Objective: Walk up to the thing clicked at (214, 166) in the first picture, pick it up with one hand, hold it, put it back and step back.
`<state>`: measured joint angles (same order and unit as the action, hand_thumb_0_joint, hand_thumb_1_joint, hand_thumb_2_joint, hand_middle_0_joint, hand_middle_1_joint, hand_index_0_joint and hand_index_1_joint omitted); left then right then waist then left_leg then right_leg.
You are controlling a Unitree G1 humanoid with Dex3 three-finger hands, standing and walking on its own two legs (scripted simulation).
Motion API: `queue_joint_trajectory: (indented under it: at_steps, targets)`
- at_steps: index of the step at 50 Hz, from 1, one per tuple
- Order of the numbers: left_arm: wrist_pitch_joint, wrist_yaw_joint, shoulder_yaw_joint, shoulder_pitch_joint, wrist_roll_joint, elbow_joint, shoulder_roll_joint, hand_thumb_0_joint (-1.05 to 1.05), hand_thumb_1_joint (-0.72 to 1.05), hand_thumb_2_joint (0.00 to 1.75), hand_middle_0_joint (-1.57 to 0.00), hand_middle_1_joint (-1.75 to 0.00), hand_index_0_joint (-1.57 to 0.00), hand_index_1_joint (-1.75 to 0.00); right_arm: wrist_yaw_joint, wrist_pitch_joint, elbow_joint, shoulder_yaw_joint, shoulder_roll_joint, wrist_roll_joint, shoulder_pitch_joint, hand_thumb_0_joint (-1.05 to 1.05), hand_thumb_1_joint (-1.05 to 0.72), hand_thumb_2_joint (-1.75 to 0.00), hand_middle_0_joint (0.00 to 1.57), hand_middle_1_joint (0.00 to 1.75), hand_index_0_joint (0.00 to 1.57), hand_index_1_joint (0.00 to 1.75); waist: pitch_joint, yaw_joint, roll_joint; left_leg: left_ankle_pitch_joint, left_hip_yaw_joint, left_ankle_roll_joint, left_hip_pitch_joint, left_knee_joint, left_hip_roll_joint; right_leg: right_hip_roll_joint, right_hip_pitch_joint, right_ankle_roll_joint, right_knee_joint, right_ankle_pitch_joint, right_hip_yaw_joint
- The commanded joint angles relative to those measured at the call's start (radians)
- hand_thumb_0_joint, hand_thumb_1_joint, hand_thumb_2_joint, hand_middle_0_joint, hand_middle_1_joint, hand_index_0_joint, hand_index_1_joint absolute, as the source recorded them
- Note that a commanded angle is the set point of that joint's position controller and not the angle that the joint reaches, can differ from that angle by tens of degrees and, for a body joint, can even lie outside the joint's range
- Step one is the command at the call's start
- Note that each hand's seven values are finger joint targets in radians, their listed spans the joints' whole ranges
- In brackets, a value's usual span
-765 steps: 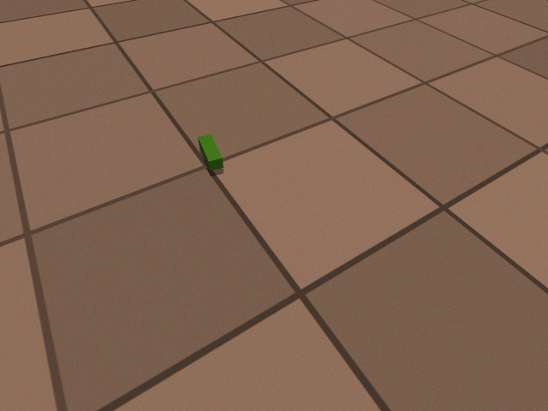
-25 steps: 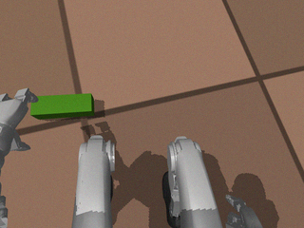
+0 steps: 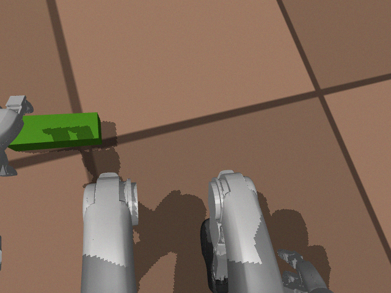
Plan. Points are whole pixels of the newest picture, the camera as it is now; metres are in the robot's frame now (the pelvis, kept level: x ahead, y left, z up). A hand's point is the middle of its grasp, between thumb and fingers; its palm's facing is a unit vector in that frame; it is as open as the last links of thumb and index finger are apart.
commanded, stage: rise first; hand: left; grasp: from above
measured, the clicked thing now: (56, 131) +0.46 +0.33 -0.31
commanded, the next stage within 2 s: none
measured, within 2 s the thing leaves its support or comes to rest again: neither
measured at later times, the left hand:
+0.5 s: hand (20, 139) +0.40 +0.35 -0.18, palm faces -0.45 -0.10 -0.89, open 14.0 cm
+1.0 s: hand (23, 135) +0.41 +0.35 -0.19, palm faces -0.43 -0.11 -0.89, open 14.1 cm
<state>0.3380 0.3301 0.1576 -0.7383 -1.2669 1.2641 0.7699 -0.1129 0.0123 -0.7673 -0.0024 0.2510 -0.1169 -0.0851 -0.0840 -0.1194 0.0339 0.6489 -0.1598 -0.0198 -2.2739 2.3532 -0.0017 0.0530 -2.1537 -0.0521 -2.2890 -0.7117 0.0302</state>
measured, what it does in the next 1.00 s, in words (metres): stands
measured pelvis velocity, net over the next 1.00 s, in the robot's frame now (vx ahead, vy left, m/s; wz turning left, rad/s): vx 0.01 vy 0.00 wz -0.03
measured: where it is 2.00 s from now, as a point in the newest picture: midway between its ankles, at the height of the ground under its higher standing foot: (169, 272)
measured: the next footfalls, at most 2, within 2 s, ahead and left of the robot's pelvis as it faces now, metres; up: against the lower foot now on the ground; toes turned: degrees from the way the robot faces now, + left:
none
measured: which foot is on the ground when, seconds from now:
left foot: down 0.00-1.00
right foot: down 0.00-1.00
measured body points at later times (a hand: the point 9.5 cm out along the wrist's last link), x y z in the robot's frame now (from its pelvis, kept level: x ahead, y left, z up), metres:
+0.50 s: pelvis +0.01 +0.00 -0.02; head +0.23 +0.08 +0.36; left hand +0.42 +0.36 -0.13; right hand +0.10 -0.28 -0.13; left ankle +0.09 +0.13 -0.31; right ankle +0.10 -0.14 -0.31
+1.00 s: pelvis +0.01 +0.00 -0.03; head +0.23 +0.08 +0.35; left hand +0.43 +0.36 -0.14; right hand +0.10 -0.28 -0.13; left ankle +0.09 +0.13 -0.31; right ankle +0.10 -0.14 -0.31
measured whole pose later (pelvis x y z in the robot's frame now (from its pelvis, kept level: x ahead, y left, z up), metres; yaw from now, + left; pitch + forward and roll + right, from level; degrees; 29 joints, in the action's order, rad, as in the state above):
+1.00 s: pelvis +0.01 +0.00 -0.03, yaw -2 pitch +31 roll -9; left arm 0.35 0.42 0.21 -0.83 -1.30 1.43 0.85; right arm -0.13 0.01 -0.78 0.06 0.26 -0.18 -0.07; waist -0.04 -0.18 0.05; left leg 0.67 -0.20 -0.04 -2.33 2.45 0.00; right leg 0.07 -2.22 -0.07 -2.37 -0.72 0.05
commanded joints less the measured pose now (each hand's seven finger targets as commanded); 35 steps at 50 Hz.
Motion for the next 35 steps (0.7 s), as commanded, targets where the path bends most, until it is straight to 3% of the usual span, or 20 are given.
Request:
queue_joint_trajectory:
  at_steps: [1, 9, 19, 22, 24, 26, 29, 34, 35]
  targets:
    - [0.01, 0.064, 0.06, -0.257, 0.009, -0.127, 0.282, 0.0, -0.54, 0.99, -0.06, -1.03, -0.07, -1.02, 0.005, 0.007, 0.025, -0.071, 0.248, -0.008, -0.165, 0.0, -0.9, -0.9, 0.2, 0.3, 0.2, 0.3, -0.627, 0.015, -0.296, -0.138, 0.099, 0.032, 0.597, -0.253, 0.005, 0.007, 0.171, 0.084, 0.201, 0.187, 0.128]
    - [0.01, 0.09, 0.062, -0.281, -0.005, -0.104, 0.292, 0.0, -0.54, 0.99, -0.06, -1.04, -0.07, -1.02, -0.003, 0.006, 0.02, -0.065, 0.25, -0.021, -0.165, 0.0, -0.9, -0.9, 0.2, 0.3, 0.2, 0.3, -0.625, 0.0, -0.329, -0.147, 0.082, 0.029, 0.611, -0.239, 0.014, 0.012, 0.136, 0.085, 0.172, 0.194, 0.14]
    - [-0.006, 0.113, 0.09, -0.289, 0.005, -0.04, 0.325, 0.0, -0.53, 0.99, -0.05, -1.05, -0.07, -1.03, -0.007, 0.009, 0.017, -0.048, 0.248, -0.034, -0.168, 0.0, -0.9, -0.9, 0.2, 0.3, 0.2, 0.3, -0.608, -0.007, -0.274, -0.117, 0.111, 0.044, 0.514, -0.194, 0.006, 0.017, 0.179, 0.081, 0.186, 0.181, 0.128]
    - [-0.005, 0.111, 0.072, -0.311, 0.002, -0.024, 0.33, 0.0, -0.52, 0.98, -0.05, -1.06, -0.08, -1.03, -0.006, 0.008, 0.018, -0.041, 0.248, -0.034, -0.158, 0.0, -0.9, -0.9, 0.2, 0.3, 0.2, 0.3, -0.597, -0.014, -0.284, -0.096, 0.108, 0.043, 0.496, -0.187, 0.006, 0.021, 0.168, 0.084, 0.187, 0.167, 0.13]
    - [-0.006, 0.111, 0.081, -0.306, 0.001, -0.024, 0.338, 0.0, -0.53, 0.99, -0.06, -1.05, -0.08, -1.03, -0.007, 0.009, 0.014, -0.038, 0.25, -0.04, -0.167, 0.0, -0.9, -0.9, 0.2, 0.3, 0.2, 0.3, -0.613, -0.018, -0.263, -0.111, 0.11, 0.046, 0.485, -0.174, 0.005, 0.021, 0.195, 0.081, 0.183, 0.183, 0.13]
    - [-0.003, 0.109, 0.081, -0.299, 0.008, -0.017, 0.341, 0.0, -0.52, 0.98, -0.05, -1.06, -0.08, -1.03, -0.006, 0.01, 0.015, -0.038, 0.248, -0.037, -0.159, 0.0, -0.9, -0.9, 0.2, 0.3, 0.2, 0.3, -0.6, -0.008, -0.281, -0.104, 0.109, 0.043, 0.493, -0.179, 0.005, 0.021, 0.176, 0.084, 0.18, 0.174, 0.129]
    - [0.001, 0.108, 0.083, -0.302, 0.002, -0.008, 0.344, 0.0, -0.54, 1.0, -0.06, -1.05, -0.07, -1.03, -0.009, 0.007, 0.014, -0.03, 0.253, -0.045, -0.169, 0.0, -0.9, -0.9, 0.2, 0.3, 0.2, 0.3, -0.598, -0.025, -0.272, -0.114, 0.108, 0.044, 0.477, -0.168, 0.004, 0.023, 0.196, 0.08, 0.176, 0.188, 0.133]
    - [0.012, 0.112, 0.093, -0.315, 0.006, -0.031, 0.36, 0.0, -0.54, 0.99, -0.06, -1.04, -0.07, -1.03, -0.008, 0.004, 0.012, -0.028, 0.256, -0.047, -0.163, 0.0, -0.9, -0.9, 0.2, 0.3, 0.2, 0.3, -0.619, -0.018, -0.318, -0.125, 0.103, 0.038, 0.512, -0.174, 0.005, 0.022, 0.184, 0.082, 0.161, 0.191, 0.14]
    - [0.012, 0.113, 0.086, -0.309, 0.002, -0.021, 0.352, 0.0, -0.59, 1.07, -0.08, -1.0, -0.05, -1.03, -0.008, 0.002, 0.009, -0.028, 0.257, -0.048, -0.162, 0.0, -0.9, -0.9, 0.2, 0.3, 0.2, 0.3, -0.625, -0.015, -0.317, -0.133, 0.101, 0.036, 0.522, -0.17, 0.007, 0.025, 0.175, 0.084, 0.159, 0.2, 0.139]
